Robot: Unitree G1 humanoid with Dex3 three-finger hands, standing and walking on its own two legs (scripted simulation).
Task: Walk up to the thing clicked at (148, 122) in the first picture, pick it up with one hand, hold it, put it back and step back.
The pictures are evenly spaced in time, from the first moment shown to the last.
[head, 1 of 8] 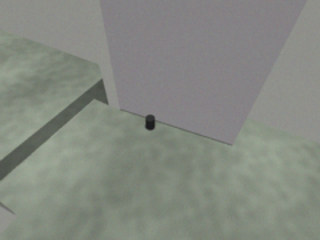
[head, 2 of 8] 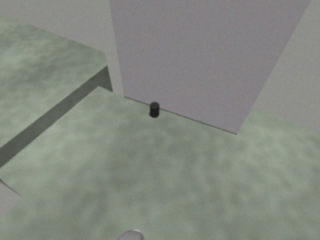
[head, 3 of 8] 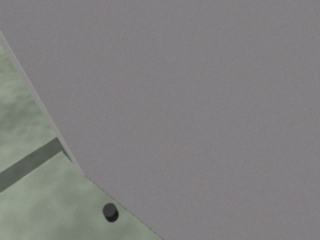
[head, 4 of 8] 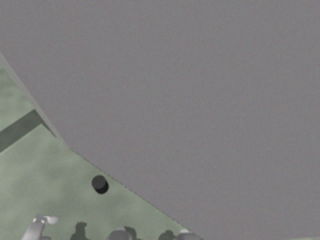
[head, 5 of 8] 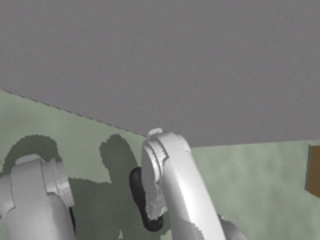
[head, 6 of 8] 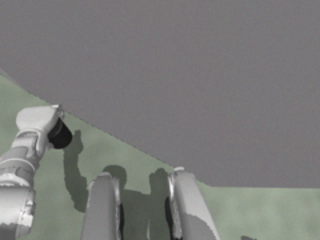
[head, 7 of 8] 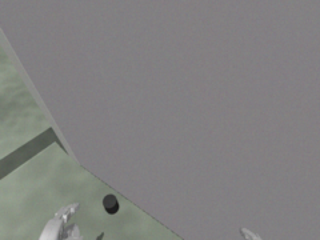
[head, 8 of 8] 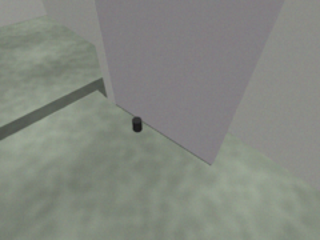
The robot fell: no
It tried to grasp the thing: yes
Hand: left
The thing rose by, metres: 0.62
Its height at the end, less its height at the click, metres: +0.00
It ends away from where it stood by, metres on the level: 0.02
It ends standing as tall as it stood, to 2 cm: yes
